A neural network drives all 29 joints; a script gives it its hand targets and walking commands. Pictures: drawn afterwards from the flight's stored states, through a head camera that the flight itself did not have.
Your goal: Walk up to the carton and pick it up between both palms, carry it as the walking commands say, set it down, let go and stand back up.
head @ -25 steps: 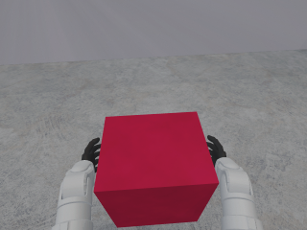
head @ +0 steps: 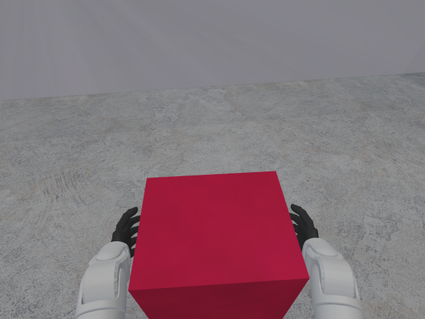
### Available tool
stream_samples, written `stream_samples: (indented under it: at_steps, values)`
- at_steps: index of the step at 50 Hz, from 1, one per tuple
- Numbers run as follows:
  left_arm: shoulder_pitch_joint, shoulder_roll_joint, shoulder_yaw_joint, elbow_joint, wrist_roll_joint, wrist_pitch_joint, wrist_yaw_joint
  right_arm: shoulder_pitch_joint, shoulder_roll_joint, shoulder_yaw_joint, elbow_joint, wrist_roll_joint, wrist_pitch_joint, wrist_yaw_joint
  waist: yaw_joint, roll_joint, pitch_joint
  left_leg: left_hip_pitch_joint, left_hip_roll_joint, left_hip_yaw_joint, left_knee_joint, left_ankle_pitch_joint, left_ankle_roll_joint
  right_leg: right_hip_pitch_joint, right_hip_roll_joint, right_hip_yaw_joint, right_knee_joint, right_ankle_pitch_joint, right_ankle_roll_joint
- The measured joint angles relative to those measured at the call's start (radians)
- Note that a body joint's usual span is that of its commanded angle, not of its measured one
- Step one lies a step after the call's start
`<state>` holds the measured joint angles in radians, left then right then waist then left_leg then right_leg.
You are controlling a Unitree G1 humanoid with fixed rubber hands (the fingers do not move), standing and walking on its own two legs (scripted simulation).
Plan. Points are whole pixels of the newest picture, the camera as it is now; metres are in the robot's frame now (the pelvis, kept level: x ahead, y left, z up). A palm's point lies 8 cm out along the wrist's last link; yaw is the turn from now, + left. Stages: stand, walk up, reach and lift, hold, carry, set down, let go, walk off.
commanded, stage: hold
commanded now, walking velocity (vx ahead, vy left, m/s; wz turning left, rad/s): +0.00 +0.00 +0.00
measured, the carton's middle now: (215, 258) +0.28 +0.00 -0.02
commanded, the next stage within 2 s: carry in 1.34 s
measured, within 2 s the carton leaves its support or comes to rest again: neither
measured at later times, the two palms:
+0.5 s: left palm (123, 253) +0.25 +0.17 +0.04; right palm (311, 249) +0.26 -0.18 +0.04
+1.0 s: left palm (120, 251) +0.26 +0.18 +0.04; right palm (307, 247) +0.26 -0.17 +0.04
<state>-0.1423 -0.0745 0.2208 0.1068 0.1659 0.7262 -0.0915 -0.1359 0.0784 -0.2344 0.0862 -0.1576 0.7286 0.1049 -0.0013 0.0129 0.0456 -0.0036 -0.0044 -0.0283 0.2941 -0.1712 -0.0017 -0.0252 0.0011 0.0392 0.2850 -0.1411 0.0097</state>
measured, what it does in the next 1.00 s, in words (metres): stands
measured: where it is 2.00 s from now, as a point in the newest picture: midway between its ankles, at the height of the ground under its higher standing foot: outside the picture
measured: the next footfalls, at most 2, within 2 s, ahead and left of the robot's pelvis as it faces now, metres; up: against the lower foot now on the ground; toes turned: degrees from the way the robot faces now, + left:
none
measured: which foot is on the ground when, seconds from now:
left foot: down 0.00-1.00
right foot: down 0.00-1.00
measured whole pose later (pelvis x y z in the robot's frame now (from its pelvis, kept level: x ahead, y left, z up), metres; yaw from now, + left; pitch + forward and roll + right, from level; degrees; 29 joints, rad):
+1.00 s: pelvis -0.01 +0.00 +0.00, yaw +0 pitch -7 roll +0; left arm -0.16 -0.07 0.23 0.12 0.17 0.74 -0.09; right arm -0.16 0.09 -0.25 0.10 -0.16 0.74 0.10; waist 0.00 0.01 0.05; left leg -0.02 -0.01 -0.03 0.33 -0.18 0.00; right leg -0.04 0.00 0.04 0.32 -0.14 0.01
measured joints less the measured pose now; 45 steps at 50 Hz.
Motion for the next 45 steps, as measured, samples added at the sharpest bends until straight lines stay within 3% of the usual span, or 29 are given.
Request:
stream_samples:
  at_steps: [31,45]
  values:
    - [-0.078,0.025,0.015,0.084,-0.002,-0.004,0.002,-0.078,0.016,-0.038,0.062,-0.026,0.004,-0.007,0.005,-0.001,0.013,-0.044,0.004,-0.006,0.061,0.0,-0.007,-0.045,0.007,-0.004,0.066,-0.003,-0.006]
    - [-0.036,0.013,0.01,0.04,0.002,0.011,-0.003,-0.039,0.014,-0.021,0.033,-0.015,0.012,-0.006,0.0,-0.001,0.002,-0.026,-0.001,-0.005,0.044,-0.005,0.0,-0.023,0.001,-0.002,0.039,-0.004,-0.001]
